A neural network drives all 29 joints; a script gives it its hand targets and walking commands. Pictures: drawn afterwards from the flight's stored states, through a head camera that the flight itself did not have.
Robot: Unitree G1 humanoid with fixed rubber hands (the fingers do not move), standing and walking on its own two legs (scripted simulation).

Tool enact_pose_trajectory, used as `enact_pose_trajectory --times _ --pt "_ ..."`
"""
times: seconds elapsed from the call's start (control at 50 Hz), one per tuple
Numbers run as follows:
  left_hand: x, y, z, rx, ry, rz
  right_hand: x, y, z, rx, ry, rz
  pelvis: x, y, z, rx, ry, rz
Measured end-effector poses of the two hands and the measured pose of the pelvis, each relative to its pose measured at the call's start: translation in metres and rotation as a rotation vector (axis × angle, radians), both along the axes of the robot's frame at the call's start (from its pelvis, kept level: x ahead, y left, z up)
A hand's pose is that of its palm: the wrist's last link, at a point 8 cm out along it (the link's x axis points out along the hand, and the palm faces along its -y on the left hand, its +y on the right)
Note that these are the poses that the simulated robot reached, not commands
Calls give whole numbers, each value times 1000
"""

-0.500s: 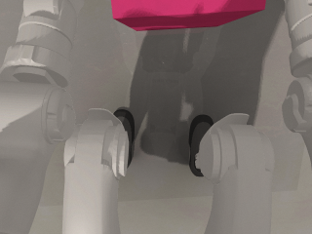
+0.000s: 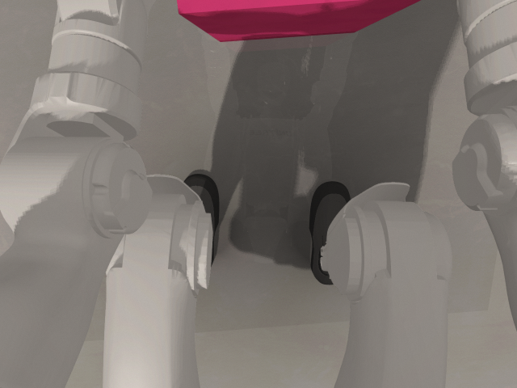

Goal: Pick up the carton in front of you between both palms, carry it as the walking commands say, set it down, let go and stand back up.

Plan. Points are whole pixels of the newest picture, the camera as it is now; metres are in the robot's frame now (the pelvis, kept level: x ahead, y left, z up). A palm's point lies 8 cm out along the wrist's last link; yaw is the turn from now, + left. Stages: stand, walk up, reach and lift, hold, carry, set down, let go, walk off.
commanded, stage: reach and lift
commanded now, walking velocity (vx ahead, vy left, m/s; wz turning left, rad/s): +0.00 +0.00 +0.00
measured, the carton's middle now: out of the picture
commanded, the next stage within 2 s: none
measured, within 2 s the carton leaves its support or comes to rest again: leaves its support in 0.24 s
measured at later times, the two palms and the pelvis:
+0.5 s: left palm out of the picture +0.53 +0.13 -0.03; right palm out of the picture +0.54 -0.17 -0.03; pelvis +0.00 +0.00 +0.05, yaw -1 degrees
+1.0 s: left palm out of the picture +0.50 +0.13 +0.11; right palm out of the picture +0.49 -0.17 +0.11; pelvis +0.01 +0.01 +0.16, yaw -2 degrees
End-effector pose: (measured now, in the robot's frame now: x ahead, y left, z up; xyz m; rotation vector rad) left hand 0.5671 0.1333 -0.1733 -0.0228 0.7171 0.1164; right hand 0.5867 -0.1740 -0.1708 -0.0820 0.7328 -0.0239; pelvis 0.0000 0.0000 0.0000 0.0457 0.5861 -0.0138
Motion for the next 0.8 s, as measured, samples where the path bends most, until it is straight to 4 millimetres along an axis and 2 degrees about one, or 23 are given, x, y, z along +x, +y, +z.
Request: enact_pose_trajectory --times 0.18,0.26,0.3,0.36,0.48,0.56,0.66,0.8 --pt "3 3 3 9 33 -11 -4 2 -1 38 7 -17 12 -2 -5 0 38 1" --pt "-3 1 18 45 36 34 -13 8 10 -5 10 -54 15 -1 0 -1 65 -2" --pt "-7 1 32 44 17 33 -18 8 24 2 -8 -61 13 0 7 -2 49 -4" --pt "-13 -1 62 32 -25 36 -25 6 56 22 -48 -85 7 1 21 -3 26 -10" --pt "-31 -5 131 8 -25 46 -44 3 129 35 -47 -109 1 4 46 -2 115 -20" --pt "-44 -5 167 16 -3 34 -58 3 167 26 -26 -111 -4 6 67 -4 139 -24" --pt "-56 -3 198 26 2 26 -69 5 198 19 -20 -108 -10 7 91 -7 155 -26" --pt "-61 0 227 27 -14 23 -77 7 225 26 -35 -117 -10 8 116 -12 170 -23"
